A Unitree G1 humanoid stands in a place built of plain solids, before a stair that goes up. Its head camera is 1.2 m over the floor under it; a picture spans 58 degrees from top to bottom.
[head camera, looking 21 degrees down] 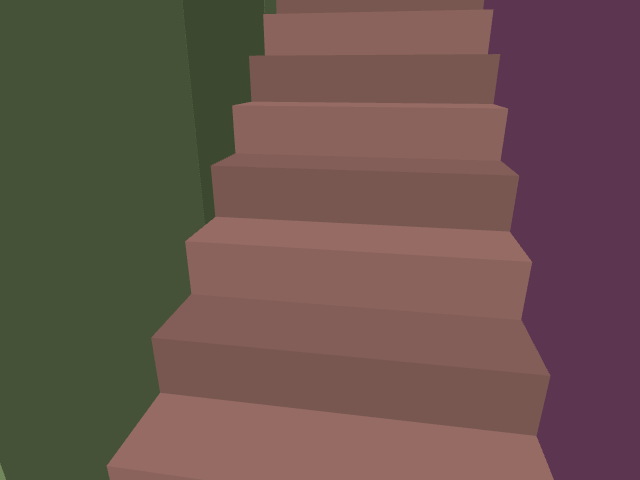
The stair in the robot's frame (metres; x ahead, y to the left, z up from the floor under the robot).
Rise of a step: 0.18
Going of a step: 0.25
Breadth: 1.00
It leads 9 degrees to the right of straight ahead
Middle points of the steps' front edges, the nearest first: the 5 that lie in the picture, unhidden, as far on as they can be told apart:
0.91 -0.04 0.55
1.15 -0.08 0.73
1.39 -0.12 0.91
1.63 -0.16 1.09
1.88 -0.20 1.27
